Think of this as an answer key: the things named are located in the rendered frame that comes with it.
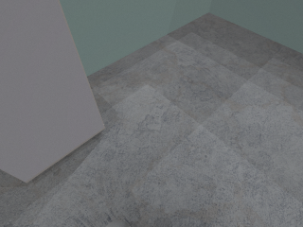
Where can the fridge door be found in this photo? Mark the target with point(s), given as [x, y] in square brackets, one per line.
[46, 105]

